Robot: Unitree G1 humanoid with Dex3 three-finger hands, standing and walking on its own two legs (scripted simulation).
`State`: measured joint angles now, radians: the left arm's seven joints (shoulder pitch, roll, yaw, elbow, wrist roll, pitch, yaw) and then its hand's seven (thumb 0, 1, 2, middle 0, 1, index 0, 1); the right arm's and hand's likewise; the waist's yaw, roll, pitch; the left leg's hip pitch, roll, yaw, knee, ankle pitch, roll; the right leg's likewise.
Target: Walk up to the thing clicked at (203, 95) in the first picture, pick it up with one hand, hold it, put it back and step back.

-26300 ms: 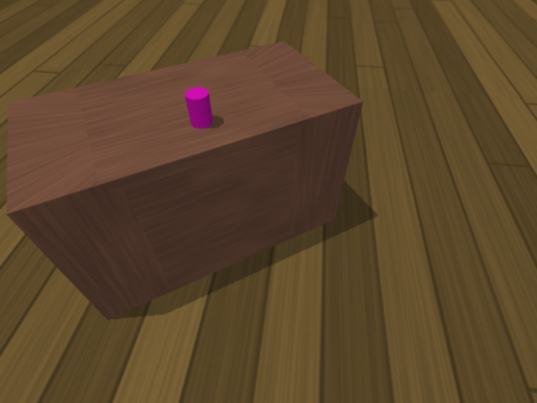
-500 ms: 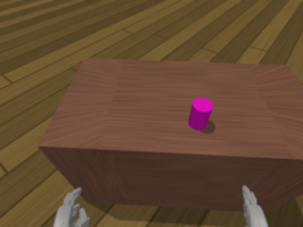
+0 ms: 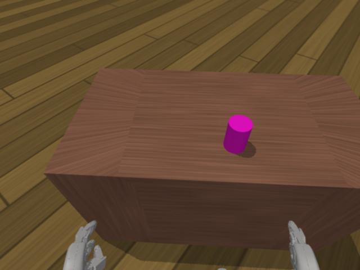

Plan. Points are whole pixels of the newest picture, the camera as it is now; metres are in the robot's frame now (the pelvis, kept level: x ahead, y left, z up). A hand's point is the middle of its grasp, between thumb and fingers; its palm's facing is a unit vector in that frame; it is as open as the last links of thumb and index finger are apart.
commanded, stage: home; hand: right
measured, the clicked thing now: (237, 134) +0.51 -0.14 -0.02
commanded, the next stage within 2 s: stand in 0.66 s
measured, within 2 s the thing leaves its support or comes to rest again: neither
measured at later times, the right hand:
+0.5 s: hand (276, 269) +0.17 -0.19 -0.08, palm faces -0.04 +0.93 -0.36, open 17.4 cm
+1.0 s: hand out of the picture +0.06 -0.25 -0.11, palm faces -0.04 +0.94 -0.34, open 14.6 cm
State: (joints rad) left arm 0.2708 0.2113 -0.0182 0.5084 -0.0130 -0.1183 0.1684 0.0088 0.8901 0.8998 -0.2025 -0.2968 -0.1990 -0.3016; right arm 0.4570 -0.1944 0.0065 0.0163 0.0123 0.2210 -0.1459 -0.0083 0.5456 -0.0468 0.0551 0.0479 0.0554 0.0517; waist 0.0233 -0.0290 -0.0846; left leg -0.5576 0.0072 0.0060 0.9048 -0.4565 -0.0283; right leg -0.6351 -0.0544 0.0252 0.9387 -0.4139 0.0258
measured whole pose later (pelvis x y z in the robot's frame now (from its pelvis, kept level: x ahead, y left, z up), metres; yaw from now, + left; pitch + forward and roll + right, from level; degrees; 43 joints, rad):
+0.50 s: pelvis +0.00 +0.00 +0.00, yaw +0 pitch +3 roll +0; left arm 0.20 0.27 -0.02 0.68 0.08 -0.06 0.06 0.01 0.89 0.90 -0.20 -0.30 -0.20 -0.30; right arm 0.32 -0.27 0.02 0.35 -0.08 0.07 -0.06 -0.01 0.53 -0.05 0.06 0.05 0.06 0.05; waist 0.00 0.00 -0.03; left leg -0.48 0.02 -0.01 0.90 -0.47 -0.02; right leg -0.54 -0.04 0.00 0.89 -0.41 0.02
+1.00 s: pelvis +0.00 +0.00 +0.04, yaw +1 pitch -3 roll +0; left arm 0.19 0.33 0.01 1.02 0.02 -0.01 0.00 0.00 0.89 0.90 -0.20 -0.30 -0.20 -0.30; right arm 0.25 -0.34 -0.01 0.99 -0.04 -0.01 -0.01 0.00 0.17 -0.41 0.16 0.22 0.16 0.23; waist 0.00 0.00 0.03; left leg -0.20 0.03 -0.02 0.56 -0.30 -0.04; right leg -0.25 -0.03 -0.02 0.56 -0.25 0.01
